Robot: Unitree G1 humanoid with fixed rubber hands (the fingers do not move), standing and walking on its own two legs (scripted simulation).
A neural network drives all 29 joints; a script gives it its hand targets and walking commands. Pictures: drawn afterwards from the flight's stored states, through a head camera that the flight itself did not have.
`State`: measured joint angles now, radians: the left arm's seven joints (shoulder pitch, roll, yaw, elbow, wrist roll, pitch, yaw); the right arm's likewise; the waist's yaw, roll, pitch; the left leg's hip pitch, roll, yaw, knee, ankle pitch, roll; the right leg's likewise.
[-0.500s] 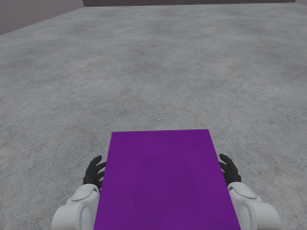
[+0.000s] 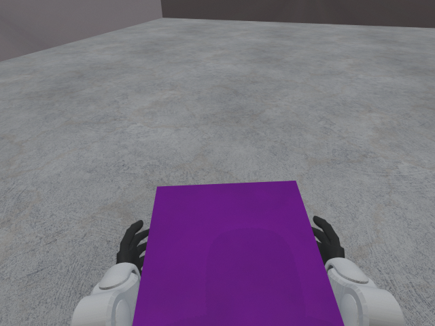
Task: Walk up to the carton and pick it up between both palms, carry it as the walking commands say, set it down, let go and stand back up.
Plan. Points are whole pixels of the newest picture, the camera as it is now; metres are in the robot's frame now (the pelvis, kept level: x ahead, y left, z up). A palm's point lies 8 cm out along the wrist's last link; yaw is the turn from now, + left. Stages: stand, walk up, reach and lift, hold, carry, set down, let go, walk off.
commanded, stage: carry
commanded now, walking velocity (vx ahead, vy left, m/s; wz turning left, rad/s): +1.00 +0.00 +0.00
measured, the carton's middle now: (230, 288) +0.21 +0.01 +0.04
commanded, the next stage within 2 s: none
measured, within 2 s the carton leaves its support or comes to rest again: neither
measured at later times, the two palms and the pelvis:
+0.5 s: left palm (191, 143) +0.61 +0.13 +0.08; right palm (300, 141) +0.63 -0.19 +0.08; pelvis +0.39 -0.04 +0.01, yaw +2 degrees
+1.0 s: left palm (212, 82) +1.07 +0.10 +0.11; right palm (288, 86) +1.02 -0.21 +0.11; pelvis +0.83 -0.02 +0.02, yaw -3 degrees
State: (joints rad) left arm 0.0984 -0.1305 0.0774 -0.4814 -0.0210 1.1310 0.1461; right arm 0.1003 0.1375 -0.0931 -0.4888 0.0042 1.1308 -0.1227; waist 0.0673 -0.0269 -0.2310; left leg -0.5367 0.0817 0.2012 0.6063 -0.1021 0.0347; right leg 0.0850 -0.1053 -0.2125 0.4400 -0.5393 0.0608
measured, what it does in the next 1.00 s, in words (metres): walks ahead: right foot, then left foot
